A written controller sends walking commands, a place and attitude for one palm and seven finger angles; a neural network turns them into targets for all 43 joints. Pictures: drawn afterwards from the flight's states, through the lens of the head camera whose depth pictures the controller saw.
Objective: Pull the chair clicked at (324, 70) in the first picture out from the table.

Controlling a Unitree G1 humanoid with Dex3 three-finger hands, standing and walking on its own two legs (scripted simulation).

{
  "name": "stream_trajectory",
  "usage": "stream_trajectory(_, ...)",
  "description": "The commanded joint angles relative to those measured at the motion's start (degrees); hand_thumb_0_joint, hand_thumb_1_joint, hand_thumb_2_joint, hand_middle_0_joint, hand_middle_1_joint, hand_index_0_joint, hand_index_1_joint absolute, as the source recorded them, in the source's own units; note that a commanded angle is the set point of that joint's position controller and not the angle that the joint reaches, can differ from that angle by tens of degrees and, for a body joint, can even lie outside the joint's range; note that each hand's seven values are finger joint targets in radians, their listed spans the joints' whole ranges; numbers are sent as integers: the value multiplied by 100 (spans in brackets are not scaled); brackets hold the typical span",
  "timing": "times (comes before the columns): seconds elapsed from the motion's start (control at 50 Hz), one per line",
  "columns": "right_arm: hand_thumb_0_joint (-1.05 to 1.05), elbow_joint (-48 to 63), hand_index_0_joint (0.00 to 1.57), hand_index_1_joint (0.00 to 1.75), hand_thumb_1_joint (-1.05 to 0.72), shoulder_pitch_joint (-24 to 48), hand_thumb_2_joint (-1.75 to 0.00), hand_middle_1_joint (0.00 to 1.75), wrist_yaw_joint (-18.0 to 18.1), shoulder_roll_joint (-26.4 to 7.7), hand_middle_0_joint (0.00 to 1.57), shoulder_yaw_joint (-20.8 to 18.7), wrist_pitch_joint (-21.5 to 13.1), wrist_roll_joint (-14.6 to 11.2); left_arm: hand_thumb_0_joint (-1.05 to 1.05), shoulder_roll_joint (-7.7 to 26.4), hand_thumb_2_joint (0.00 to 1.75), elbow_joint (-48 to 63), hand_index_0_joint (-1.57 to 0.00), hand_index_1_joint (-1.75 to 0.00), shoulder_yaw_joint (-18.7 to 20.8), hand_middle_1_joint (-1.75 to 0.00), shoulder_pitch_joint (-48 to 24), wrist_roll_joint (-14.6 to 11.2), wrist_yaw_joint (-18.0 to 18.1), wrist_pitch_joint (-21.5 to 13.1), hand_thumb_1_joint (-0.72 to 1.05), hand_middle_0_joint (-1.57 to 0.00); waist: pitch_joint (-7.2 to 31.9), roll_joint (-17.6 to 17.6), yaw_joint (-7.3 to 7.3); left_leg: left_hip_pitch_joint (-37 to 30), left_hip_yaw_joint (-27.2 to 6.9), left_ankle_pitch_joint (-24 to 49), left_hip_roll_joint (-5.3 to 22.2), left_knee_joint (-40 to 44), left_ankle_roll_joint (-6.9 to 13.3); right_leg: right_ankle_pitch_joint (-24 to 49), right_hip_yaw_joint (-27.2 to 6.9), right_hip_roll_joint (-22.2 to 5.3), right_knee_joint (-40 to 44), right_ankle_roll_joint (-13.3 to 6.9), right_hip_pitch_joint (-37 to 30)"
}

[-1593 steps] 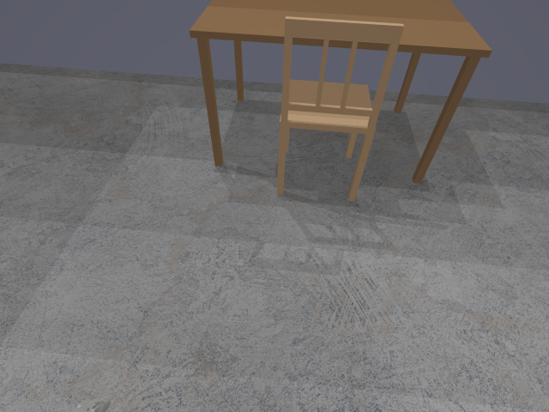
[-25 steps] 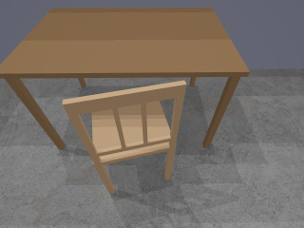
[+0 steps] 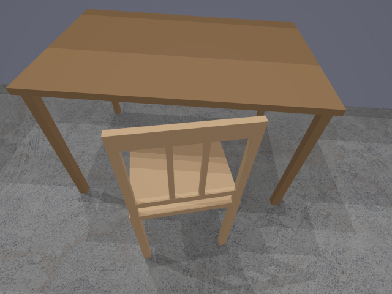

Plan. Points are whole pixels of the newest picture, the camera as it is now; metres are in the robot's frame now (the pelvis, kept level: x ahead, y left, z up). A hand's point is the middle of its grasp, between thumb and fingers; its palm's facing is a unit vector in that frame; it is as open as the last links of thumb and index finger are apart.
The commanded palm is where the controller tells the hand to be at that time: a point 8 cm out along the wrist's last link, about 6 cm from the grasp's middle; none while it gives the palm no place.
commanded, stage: come to a stop and stand still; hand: left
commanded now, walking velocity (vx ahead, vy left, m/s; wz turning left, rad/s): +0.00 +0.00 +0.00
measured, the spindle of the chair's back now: (170, 174) +0.45 +0.10 -0.10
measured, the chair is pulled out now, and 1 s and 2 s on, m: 0.11 0.11 0.11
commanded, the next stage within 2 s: look again from close up in 0.56 s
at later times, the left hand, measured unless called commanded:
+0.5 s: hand out of the picture +0.00 +0.18 -0.17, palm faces +0.01 -0.98 -0.20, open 7.4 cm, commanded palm none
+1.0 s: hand out of the picture -0.03 +0.15 -0.17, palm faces +0.02 -0.99 -0.17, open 7.4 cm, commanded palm none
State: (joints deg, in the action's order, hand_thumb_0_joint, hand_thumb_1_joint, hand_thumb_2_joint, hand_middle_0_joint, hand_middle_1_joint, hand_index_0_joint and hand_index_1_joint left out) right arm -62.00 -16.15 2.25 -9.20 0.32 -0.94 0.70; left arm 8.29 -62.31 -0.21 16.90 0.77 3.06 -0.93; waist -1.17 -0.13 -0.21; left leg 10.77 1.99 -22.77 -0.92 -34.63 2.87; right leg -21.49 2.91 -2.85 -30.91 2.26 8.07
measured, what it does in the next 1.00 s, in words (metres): stands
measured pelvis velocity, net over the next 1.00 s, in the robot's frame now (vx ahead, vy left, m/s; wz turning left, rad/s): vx -0.02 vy -0.01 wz -0.01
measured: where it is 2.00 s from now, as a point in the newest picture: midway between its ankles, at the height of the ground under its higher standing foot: outside the picture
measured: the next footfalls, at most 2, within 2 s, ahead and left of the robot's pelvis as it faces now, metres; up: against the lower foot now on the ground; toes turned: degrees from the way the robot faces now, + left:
none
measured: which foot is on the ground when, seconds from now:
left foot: down 0.00-1.00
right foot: down 0.00-1.00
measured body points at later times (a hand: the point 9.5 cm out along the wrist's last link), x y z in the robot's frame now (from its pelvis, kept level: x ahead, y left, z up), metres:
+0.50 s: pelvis -0.01 +0.00 +0.01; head +0.01 +0.01 +0.46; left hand +0.00 +0.23 -0.15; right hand +0.00 -0.23 -0.15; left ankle -0.04 +0.08 -0.73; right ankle -0.06 -0.15 -0.73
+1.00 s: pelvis -0.02 -0.01 +0.01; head -0.01 +0.00 +0.46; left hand -0.03 +0.20 -0.15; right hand -0.02 -0.23 -0.15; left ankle -0.04 +0.08 -0.73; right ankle -0.06 -0.15 -0.73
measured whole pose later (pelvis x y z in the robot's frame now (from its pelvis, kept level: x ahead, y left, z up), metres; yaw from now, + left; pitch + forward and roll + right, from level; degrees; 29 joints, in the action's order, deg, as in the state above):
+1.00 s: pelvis -0.02 -0.01 +0.01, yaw +0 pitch -1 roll +0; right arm -66.2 -15.0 1.9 -7.9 0.7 -0.9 0.2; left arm 8.5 -63.9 -0.5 17.0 0.7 2.5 -0.6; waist -2.6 -1.5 -0.5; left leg 8.0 2.4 -16.3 -1.1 -25.7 1.8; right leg -16.8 2.5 -2.8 -25.5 1.6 7.1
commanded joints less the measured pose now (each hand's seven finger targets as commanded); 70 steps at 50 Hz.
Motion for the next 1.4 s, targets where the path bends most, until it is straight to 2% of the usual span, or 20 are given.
stream_trajectory(0.0, 0, 181, 20, 30, -90, -345, -90, 30, -6, -619, 20, -72, -105, -7, 0, 545, 90, 213, -20, -30, 115, -30, 360, 0, -8, 3, 90, -20, -239, 291, 19, 1, -660, 3118, 682, 873, 75, 1439, -103, -201, 207, -360, 133)
stream_trajectory(0.04, 0, 180, 20, 30, -90, -302, -90, 30, -4, -653, 20, -71, -111, -10, 0, 566, 90, 251, -20, -30, 120, -30, 319, 1, -15, 20, 90, -20, -272, 222, -3, 20, -692, 3283, 679, 938, 75, 1472, -87, -207, 205, -334, 88)
stream_trajectory(0.14, 0, 161, 20, 30, -90, -176, -90, 30, -2, -684, 20, -79, -103, -13, 0, 678, 90, 270, -20, -30, 139, -30, 284, 0, -22, 23, 90, -20, -93, 140, 2, -166, -588, 3230, 608, 943, 30, 1878, -164, -295, 293, -320, -13)
stream_trajectory(0.22, 0, 114, 20, 30, -90, -101, -90, 30, -8, -662, 20, -67, -95, -28, 0, 707, 90, 276, -20, -30, 133, -30, 260, 2, -31, 39, 90, -20, -185, 80, -18, -138, -561, 3004, 596, 1071, 30, 1838, -169, -323, 402, -295, -23)
stream_trajectory(0.3, 0, 52, 20, 30, -90, -101, -90, 30, -14, -687, 20, -61, -88, -27, 0, 747, 90, 245, -20, -30, 130, -30, 217, -8, -24, 35, 90, -20, -104, 28, -2, -214, -540, 2981, 579, 1080, -6, 2014, -221, -360, 442, -294, -73)
stream_trajectory(0.44, 0, -49, 20, 30, -90, -76, -90, 30, -27, -624, 20, -48, -90, -35, 0, 722, 90, 184, -20, -30, 122, -30, 213, 4, -34, 37, 90, -20, -247, 3, -22, -112, -544, 2567, 559, 1229, -7, 1782, -254, -373, 584, -286, -35)
stream_trajectory(0.56, 0, -130, 20, 30, -90, -111, -90, 30, -26, -565, 20, -40, -105, -41, 0, 694, 90, 118, -20, -30, 114, -30, 286, -3, -33, 14, 90, -20, -113, 73, -30, -227, -499, 2588, 560, 1229, -21, 1931, -300, -402, 641, -294, -57)
stream_trajectory(0.62, 0, -167, 20, 30, -90, -108, -90, 30, -27, -497, 20, -42, -96, -50, 0, 658, 90, 83, -20, -30, 106, -30, 312, 3, -38, 4, 90, -20, -260, -64, -37, -145, -483, 2349, 553, 1279, -22, 1862, -311, -400, 725, -299, 1)
stream_trajectory(0.7, 0, -195, 20, 30, -90, -168, -90, 30, -23, -486, 20, -45, -101, -43, 0, 627, 90, 42, -20, -30, 101, -30, 344, -6, -32, -14, 90, -20, -139, -9, -17, -207, -479, 2432, 557, 1249, -46, 2005, -334, -418, 721, -314, -28)
stream_trajectory(0.74, 0, -222, 20, 30, -90, -153, -90, 30, -23, -469, 20, -42, -95, -52, 0, 610, 90, 44, -20, -30, 96, -30, 340, 0, -33, -4, 90, -20, -297, 40, -20, -121, -478, 2270, 551, 1295, -49, 1830, -348, -396, 778, -306, 36)
stream_trajectory(0.88, 0, -244, 20, 30, -90, -193, -90, 30, -26, -431, 20, -28, -97, -53, 0, 581, 90, -10, -20, -30, 80, -30, 402, -4, -42, -12, 90, -20, -289, 57, -26, -121, -483, 2108, 553, 1354, -59, 1677, -373, -389, 860, -306, 63)
stream_trajectory(0.9, 0, -240, 20, 30, -90, -208, -90, 30, -27, -418, 20, -34, -97, -52, 0, 571, 90, -19, -20, -30, 81, -30, 414, -1, -42, -18, 90, -20, -262, -31, -25, -143, -486, 2123, 559, 1357, -57, 1708, -365, -390, 859, -307, 64)
stream_trajectory(0.92, 0, -255, 20, 30, -90, -199, -90, 30, -26, -390, 20, -36, -98, -59, 0, 561, 90, -10, -20, -30, 83, -30, 413, 5, -46, -15, 90, -20, -359, -17, -33, -91, -462, 2070, 559, 1388, -49, 1664, -364, -370, 897, -306, 81)
stream_trajectory(1.0, 0, -262, 20, 30, -90, -245, -90, 30, -26, -411, 20, -25, -107, -52, 0, 547, 90, -36, -20, -30, 80, -30, 429, -1, -44, -16, 90, -20, -272, 54, -30, -112, -487, 2120, 565, 1389, -62, 1619, -361, -387, 885, -307, 71)
stream_trajectory(1.02, 0, -268, 20, 30, -90, -235, -90, 30, -27, -372, 20, -22, -100, -59, 0, 548, 90, -32, -20, -30, 79, -30, 443, 1, -47, -14, 90, -20, -377, 29, -45, -62, -487, 1990, 554, 1433, -54, 1508, -359, -360, 932, -306, 92)
stream_trajectory(1.06, 0, -270, 20, 30, -90, -244, -90, 30, -29, -384, 20, -23, -104, -52, 0, 538, 90, -43, -20, -30, 76, -30, 453, 0, -45, -15, 90, -20, -349, 74, -37, -67, -487, 2033, 556, 1411, -63, 1538, -364, -379, 913, -310, 111)
stream_trajectory(1.12, 0, -272, 20, 30, -90, -265, -90, 30, -29, -358, 20, -21, -97, -62, 0, 528, 90, -35, -20, -30, 74, -30, 467, 1, -52, -16, 90, -20, -397, -64, -39, -43, -483, 1918, 559, 1445, -57, 1461, -363, -351, 955, -310, 124)
stream_trajectory(1.18, 0, -280, 20, 30, -90, -298, -90, 30, -34, -359, 20, -19, -99, -52, 0, 511, 90, -42, -20, -30, 77, -30, 477, -1, -48, -13, 90, -20, -361, 81, -41, -23, -506, 1882, 552, 1464, -68, 1366, -366, -367, 947, -318, 134)
stream_trajectory(1.22, 0, -281, 20, 30, -90, -284, -90, 30, -33, -325, 20, -19, -99, -62, 0, 508, 90, -50, -20, -30, 73, -30, 517, -1, -52, -22, 90, -20, -396, -44, -56, -38, -498, 1872, 558, 1467, -52, 1380, -367, -357, 989, -317, 152)
stream_trajectory(1.38, 0, -288, 20, 30, -90, -344, -90, 30, -28, -319, 20, -20, -106, -53, 0, 497, 90, -58, -20, -30, 78, -30, 526, -4, -49, -29, 90, -20, -313, 14, -37, -57, -494, 1977, 557, 1442, -78, 1477, -378, -365, 952, -327, 133)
